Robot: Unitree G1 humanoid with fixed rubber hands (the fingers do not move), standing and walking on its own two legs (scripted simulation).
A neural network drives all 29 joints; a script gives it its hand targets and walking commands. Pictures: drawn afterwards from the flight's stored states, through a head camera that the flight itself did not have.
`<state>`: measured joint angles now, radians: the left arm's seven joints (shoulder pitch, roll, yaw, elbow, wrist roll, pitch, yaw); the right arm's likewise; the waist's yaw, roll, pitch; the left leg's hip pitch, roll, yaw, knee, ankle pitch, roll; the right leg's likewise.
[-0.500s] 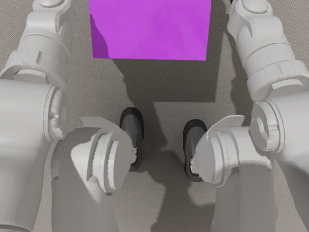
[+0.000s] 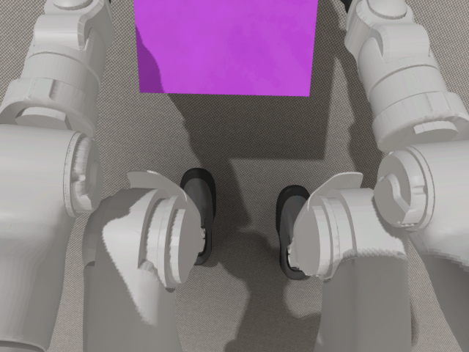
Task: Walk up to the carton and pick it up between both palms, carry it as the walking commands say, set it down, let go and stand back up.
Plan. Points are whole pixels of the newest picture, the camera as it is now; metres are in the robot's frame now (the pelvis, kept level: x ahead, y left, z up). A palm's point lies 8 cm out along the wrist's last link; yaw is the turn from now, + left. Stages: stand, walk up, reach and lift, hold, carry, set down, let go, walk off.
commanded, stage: reach and lift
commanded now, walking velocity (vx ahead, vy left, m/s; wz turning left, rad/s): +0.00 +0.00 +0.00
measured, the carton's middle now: (227, 3) +0.54 +0.06 -0.26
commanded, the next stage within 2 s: none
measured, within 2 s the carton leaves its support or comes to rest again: leaves its support in 0.36 s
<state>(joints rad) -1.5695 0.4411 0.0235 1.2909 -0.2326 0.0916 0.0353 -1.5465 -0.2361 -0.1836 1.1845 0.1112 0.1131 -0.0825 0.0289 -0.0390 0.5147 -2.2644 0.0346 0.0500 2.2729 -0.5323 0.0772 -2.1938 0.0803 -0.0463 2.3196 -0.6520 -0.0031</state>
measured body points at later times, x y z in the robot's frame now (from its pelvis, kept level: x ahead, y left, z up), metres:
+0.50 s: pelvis -0.01 +0.00 +0.01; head +0.35 +0.03 +0.27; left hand +0.54 +0.20 -0.17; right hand +0.55 -0.12 -0.16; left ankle +0.13 +0.10 -0.31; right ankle +0.10 -0.11 -0.31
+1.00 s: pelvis +0.00 +0.00 +0.04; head +0.35 +0.04 +0.32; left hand +0.54 +0.21 -0.12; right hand +0.55 -0.10 -0.10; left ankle +0.13 +0.11 -0.31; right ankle +0.10 -0.11 -0.31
